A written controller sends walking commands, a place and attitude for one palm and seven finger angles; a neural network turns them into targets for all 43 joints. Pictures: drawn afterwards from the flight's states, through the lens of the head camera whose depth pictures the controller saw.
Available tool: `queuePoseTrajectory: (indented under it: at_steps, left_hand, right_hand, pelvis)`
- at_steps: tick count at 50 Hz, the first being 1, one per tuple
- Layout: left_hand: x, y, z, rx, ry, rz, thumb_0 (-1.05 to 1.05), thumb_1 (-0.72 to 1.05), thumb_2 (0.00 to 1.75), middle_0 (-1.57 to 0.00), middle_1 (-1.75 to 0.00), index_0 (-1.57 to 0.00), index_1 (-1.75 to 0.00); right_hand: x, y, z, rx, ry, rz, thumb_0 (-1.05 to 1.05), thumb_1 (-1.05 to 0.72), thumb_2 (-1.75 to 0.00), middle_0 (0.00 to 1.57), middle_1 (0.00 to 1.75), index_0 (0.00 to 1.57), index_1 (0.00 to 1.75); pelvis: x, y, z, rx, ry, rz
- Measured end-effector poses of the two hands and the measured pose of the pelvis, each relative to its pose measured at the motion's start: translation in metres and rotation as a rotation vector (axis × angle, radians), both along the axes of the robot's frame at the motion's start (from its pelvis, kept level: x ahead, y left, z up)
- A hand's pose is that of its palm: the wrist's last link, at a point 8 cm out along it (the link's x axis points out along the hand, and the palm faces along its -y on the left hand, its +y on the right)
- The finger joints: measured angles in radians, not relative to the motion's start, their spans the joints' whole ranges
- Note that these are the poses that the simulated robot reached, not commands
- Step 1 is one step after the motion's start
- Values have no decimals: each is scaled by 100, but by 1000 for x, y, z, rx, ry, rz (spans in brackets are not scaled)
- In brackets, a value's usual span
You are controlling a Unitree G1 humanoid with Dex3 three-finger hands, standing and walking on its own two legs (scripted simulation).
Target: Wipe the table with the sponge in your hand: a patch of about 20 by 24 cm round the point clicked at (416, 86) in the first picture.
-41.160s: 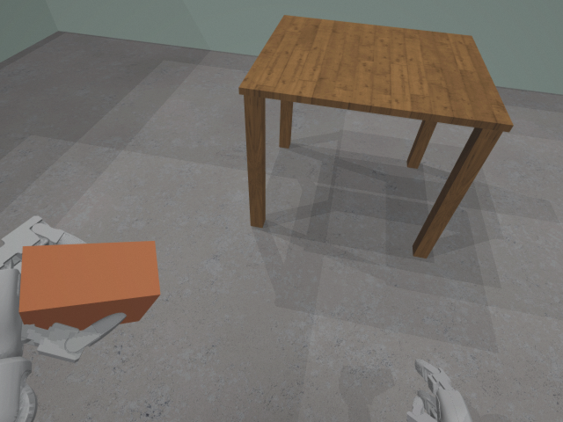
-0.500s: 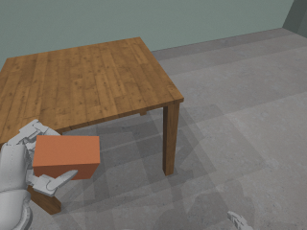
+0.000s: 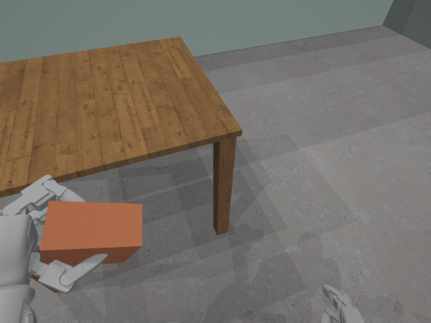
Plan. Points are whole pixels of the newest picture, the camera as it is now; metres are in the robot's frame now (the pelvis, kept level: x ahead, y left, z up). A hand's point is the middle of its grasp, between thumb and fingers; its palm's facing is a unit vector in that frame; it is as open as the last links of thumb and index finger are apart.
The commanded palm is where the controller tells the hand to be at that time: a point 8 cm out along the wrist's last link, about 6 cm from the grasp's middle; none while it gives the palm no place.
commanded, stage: stop stepping back and stand still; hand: left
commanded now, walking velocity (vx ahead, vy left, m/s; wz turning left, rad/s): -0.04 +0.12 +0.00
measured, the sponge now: (105, 236) +0.21 +0.18 +0.12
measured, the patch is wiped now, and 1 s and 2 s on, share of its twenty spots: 1.00 1.00 1.00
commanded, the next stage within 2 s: stand and wait in 0.28 s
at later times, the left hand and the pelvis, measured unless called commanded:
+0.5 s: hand (37, 217) +0.22 +0.26 +0.16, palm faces +0.37 -0.85 -0.37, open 9.8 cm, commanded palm +0.17 +0.31 +0.18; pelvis +0.00 +0.03 +0.00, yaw -1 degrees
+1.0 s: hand (31, 223) +0.21 +0.27 +0.15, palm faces +0.38 -0.85 -0.36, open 9.8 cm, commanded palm +0.16 +0.31 +0.18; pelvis +0.00 +0.03 +0.00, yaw -1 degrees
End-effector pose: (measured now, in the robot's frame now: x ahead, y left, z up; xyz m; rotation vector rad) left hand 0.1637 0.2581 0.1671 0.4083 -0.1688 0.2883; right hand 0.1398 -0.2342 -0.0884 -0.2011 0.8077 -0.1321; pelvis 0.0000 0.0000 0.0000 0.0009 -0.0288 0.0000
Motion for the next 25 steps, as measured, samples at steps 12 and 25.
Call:
queuePoseTrajectory:
  at_steps: [12,25]
  left_hand:
    - [15,41,3,47,-13,100,-1,-51,109,-75,-137,-78,-137]
    - [13,46,7,20,-50,55,-1,-51,109,-75,-137,-78,-137]
  right_hand:
    - [37,7,14,-10,-108,-25,1,-90,-90,20,30,20,30]
    - [36,39,24,-11,-105,22,1,-90,-90,20,30,20,30]
  pelvis:
    - [9,16,-2,-18,4,-8]
    - [4,27,2,-29,6,-13]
